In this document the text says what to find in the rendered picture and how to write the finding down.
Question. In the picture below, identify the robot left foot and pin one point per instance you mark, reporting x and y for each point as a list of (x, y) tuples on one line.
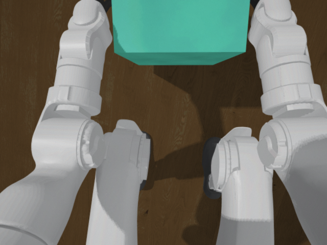
[(144, 181)]

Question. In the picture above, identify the carton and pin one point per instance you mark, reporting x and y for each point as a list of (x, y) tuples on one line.
[(179, 32)]

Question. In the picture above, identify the left robot thigh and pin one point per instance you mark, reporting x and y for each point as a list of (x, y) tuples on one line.
[(113, 214)]

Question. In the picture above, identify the right robot forearm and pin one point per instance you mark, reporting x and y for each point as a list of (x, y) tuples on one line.
[(284, 62)]

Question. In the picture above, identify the left robot forearm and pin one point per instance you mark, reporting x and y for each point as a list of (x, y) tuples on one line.
[(76, 90)]

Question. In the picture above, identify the robot right upper arm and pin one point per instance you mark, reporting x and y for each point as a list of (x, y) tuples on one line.
[(296, 148)]

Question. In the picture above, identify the robot left hand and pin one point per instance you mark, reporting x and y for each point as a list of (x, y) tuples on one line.
[(106, 4)]

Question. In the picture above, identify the robot left upper arm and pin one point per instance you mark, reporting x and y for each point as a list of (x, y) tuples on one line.
[(35, 210)]

